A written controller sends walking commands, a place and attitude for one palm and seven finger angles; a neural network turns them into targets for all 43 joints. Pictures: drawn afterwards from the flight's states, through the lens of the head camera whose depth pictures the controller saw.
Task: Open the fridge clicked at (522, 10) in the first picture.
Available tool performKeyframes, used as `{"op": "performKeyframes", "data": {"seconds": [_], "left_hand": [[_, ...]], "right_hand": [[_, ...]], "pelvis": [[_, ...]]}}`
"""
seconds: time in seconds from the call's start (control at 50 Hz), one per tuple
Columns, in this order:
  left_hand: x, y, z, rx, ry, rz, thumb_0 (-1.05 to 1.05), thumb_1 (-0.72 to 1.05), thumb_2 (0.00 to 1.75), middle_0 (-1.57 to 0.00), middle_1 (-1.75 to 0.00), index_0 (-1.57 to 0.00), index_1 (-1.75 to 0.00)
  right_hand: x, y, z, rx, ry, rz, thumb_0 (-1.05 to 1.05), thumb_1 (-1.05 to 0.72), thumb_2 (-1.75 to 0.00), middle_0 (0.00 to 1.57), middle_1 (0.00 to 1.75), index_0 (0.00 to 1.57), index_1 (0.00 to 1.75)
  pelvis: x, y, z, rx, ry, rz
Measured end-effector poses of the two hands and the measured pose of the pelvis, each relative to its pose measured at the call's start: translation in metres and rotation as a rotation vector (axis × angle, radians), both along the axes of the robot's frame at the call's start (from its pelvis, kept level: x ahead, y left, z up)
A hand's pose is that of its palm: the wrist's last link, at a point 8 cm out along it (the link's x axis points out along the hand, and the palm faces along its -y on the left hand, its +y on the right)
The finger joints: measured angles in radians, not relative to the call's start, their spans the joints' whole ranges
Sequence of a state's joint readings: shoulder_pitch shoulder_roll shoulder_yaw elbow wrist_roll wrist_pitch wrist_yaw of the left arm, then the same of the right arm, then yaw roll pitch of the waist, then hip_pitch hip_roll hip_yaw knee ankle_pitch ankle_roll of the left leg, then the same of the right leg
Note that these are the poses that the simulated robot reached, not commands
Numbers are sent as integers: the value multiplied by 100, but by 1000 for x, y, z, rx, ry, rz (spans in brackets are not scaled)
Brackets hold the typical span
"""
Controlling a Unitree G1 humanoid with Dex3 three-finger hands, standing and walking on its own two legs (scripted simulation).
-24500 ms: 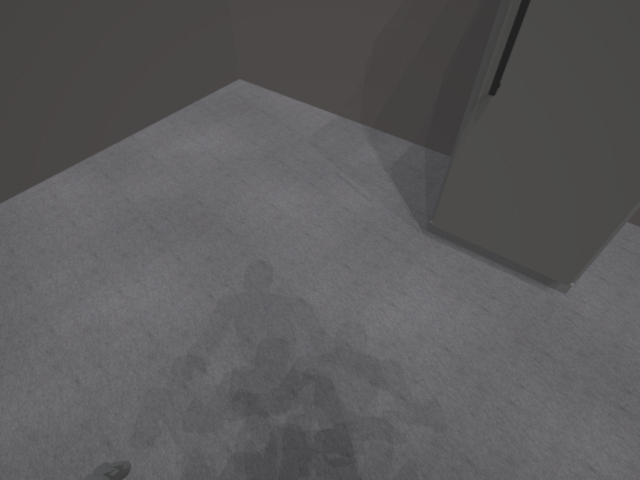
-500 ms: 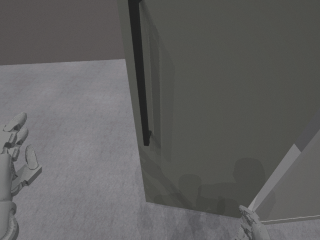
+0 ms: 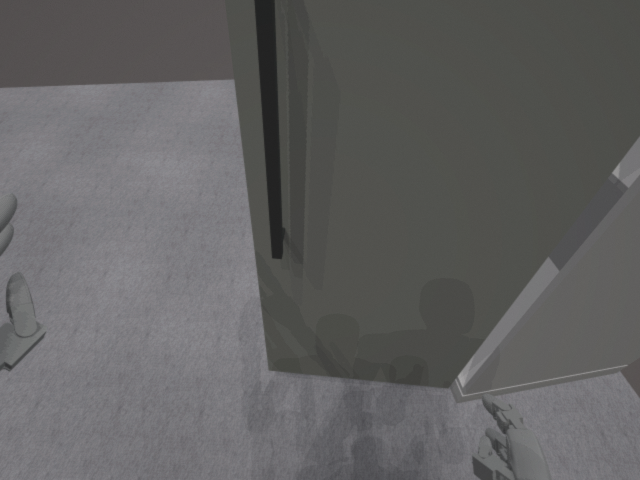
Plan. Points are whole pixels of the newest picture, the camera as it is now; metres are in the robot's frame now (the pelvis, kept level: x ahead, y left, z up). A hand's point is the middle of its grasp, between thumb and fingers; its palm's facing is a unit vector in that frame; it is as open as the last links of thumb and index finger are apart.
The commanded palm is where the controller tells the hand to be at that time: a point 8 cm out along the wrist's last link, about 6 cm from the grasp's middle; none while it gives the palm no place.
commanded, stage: step back with the hand held close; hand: left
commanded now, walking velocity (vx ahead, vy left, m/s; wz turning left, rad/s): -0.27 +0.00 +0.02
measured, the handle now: (274, 136) +0.50 +0.10 +0.18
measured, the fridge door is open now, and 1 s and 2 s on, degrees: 75 75 75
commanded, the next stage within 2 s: stop stepping back and stand still in 1.16 s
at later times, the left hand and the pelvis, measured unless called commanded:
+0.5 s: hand out of the picture +0.13 +0.25 +0.18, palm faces +0.51 -0.73 -0.44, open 7.4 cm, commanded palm +0.05 +0.29 +0.18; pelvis -0.07 -0.02 -0.02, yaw +4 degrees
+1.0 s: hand out of the picture +0.04 +0.24 +0.19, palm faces +0.55 -0.73 -0.41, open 7.4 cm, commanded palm -0.01 +0.26 +0.18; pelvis -0.14 -0.04 -0.01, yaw +1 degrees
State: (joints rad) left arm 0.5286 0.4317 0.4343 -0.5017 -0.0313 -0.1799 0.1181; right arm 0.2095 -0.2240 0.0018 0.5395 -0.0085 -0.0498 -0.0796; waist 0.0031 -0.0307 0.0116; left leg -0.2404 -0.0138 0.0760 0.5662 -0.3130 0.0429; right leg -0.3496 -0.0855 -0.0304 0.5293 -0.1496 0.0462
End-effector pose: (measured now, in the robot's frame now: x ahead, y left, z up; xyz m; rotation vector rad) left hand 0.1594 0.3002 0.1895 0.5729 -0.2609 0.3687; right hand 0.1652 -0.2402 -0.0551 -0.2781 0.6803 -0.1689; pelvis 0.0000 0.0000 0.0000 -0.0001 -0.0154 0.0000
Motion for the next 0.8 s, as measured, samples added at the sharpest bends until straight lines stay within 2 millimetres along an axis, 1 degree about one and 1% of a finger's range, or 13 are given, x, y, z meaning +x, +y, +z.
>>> {"op": "performKeyframes", "data": {"seconds": [0.08,0.16,0.22,0.28,0.34,0.4,0.48,0.54,0.6,0.66,0.74,0.8], "left_hand": [[-18,8,2,-1,-64,34,2,88,90,-22,-31,-22,-31],[-36,11,-8,-22,-92,80,1,88,90,-21,-31,-22,-31],[-47,8,-16,-42,-93,96,1,89,90,-21,-31,-21,-30],[-55,1,-20,-46,-102,91,2,88,90,-21,-31,-21,-30],[-61,-6,-17,-33,-121,71,2,88,90,-21,-31,-21,-30],[-66,-10,-10,-9,-149,44,2,88,90,-21,-31,-21,-31],[-73,-13,1,51,-180,23,2,88,90,-22,-31,-22,-31],[-82,-12,5,103,-191,35,1,88,90,-22,-31,-22,-31],[-91,-12,4,111,-186,57,1,88,90,-22,-31,-22,-31],[-97,-13,-2,63,-178,63,1,88,90,-22,-31,-22,-31],[-106,-15,-11,7,-153,32,1,88,90,-21,-31,-22,-31],[-117,-15,-11,29,-135,24,1,88,90,-22,-31,-22,-31]], "right_hand": [[-11,7,-1,4,-20,19,1,-90,-90,20,30,21,30],[-22,10,-8,13,-25,48,1,-90,-90,20,30,21,30],[-32,10,-14,16,-15,64,1,-90,-90,20,30,21,30],[-43,8,-19,12,-2,76,1,-90,-90,20,30,21,30],[-55,3,-23,5,13,79,1,-90,-90,20,30,21,30],[-66,-2,-23,-3,26,71,1,-90,-90,20,30,21,30],[-79,-8,-25,-7,22,54,1,-90,-90,20,30,21,30],[-84,-13,-29,3,13,44,1,-90,-90,20,30,21,30],[-87,-18,-32,10,7,43,1,-90,-90,20,30,21,30],[-91,-20,-31,1,22,58,1,-90,-90,20,30,21,30],[-101,-18,-26,-19,37,67,1,-90,-90,20,30,21,30],[-109,-14,-23,-25,13,64,1,-90,-90,20,30,21,30]], "pelvis": [[-12,1,-4,2,-12,11],[-25,-2,-11,2,-20,23],[-35,-5,-14,-1,-25,28],[-44,-9,-18,-4,-27,32],[-52,-12,-19,-5,-25,35],[-59,-14,-19,-5,-20,37],[-66,-16,-21,-7,-20,56],[-69,-20,-24,-4,-25,60],[-74,-23,-26,-2,-28,56],[-84,-23,-24,3,-20,60],[-101,-19,-22,9,-12,65],[-111,-20,-21,-42,-11,98]]}}
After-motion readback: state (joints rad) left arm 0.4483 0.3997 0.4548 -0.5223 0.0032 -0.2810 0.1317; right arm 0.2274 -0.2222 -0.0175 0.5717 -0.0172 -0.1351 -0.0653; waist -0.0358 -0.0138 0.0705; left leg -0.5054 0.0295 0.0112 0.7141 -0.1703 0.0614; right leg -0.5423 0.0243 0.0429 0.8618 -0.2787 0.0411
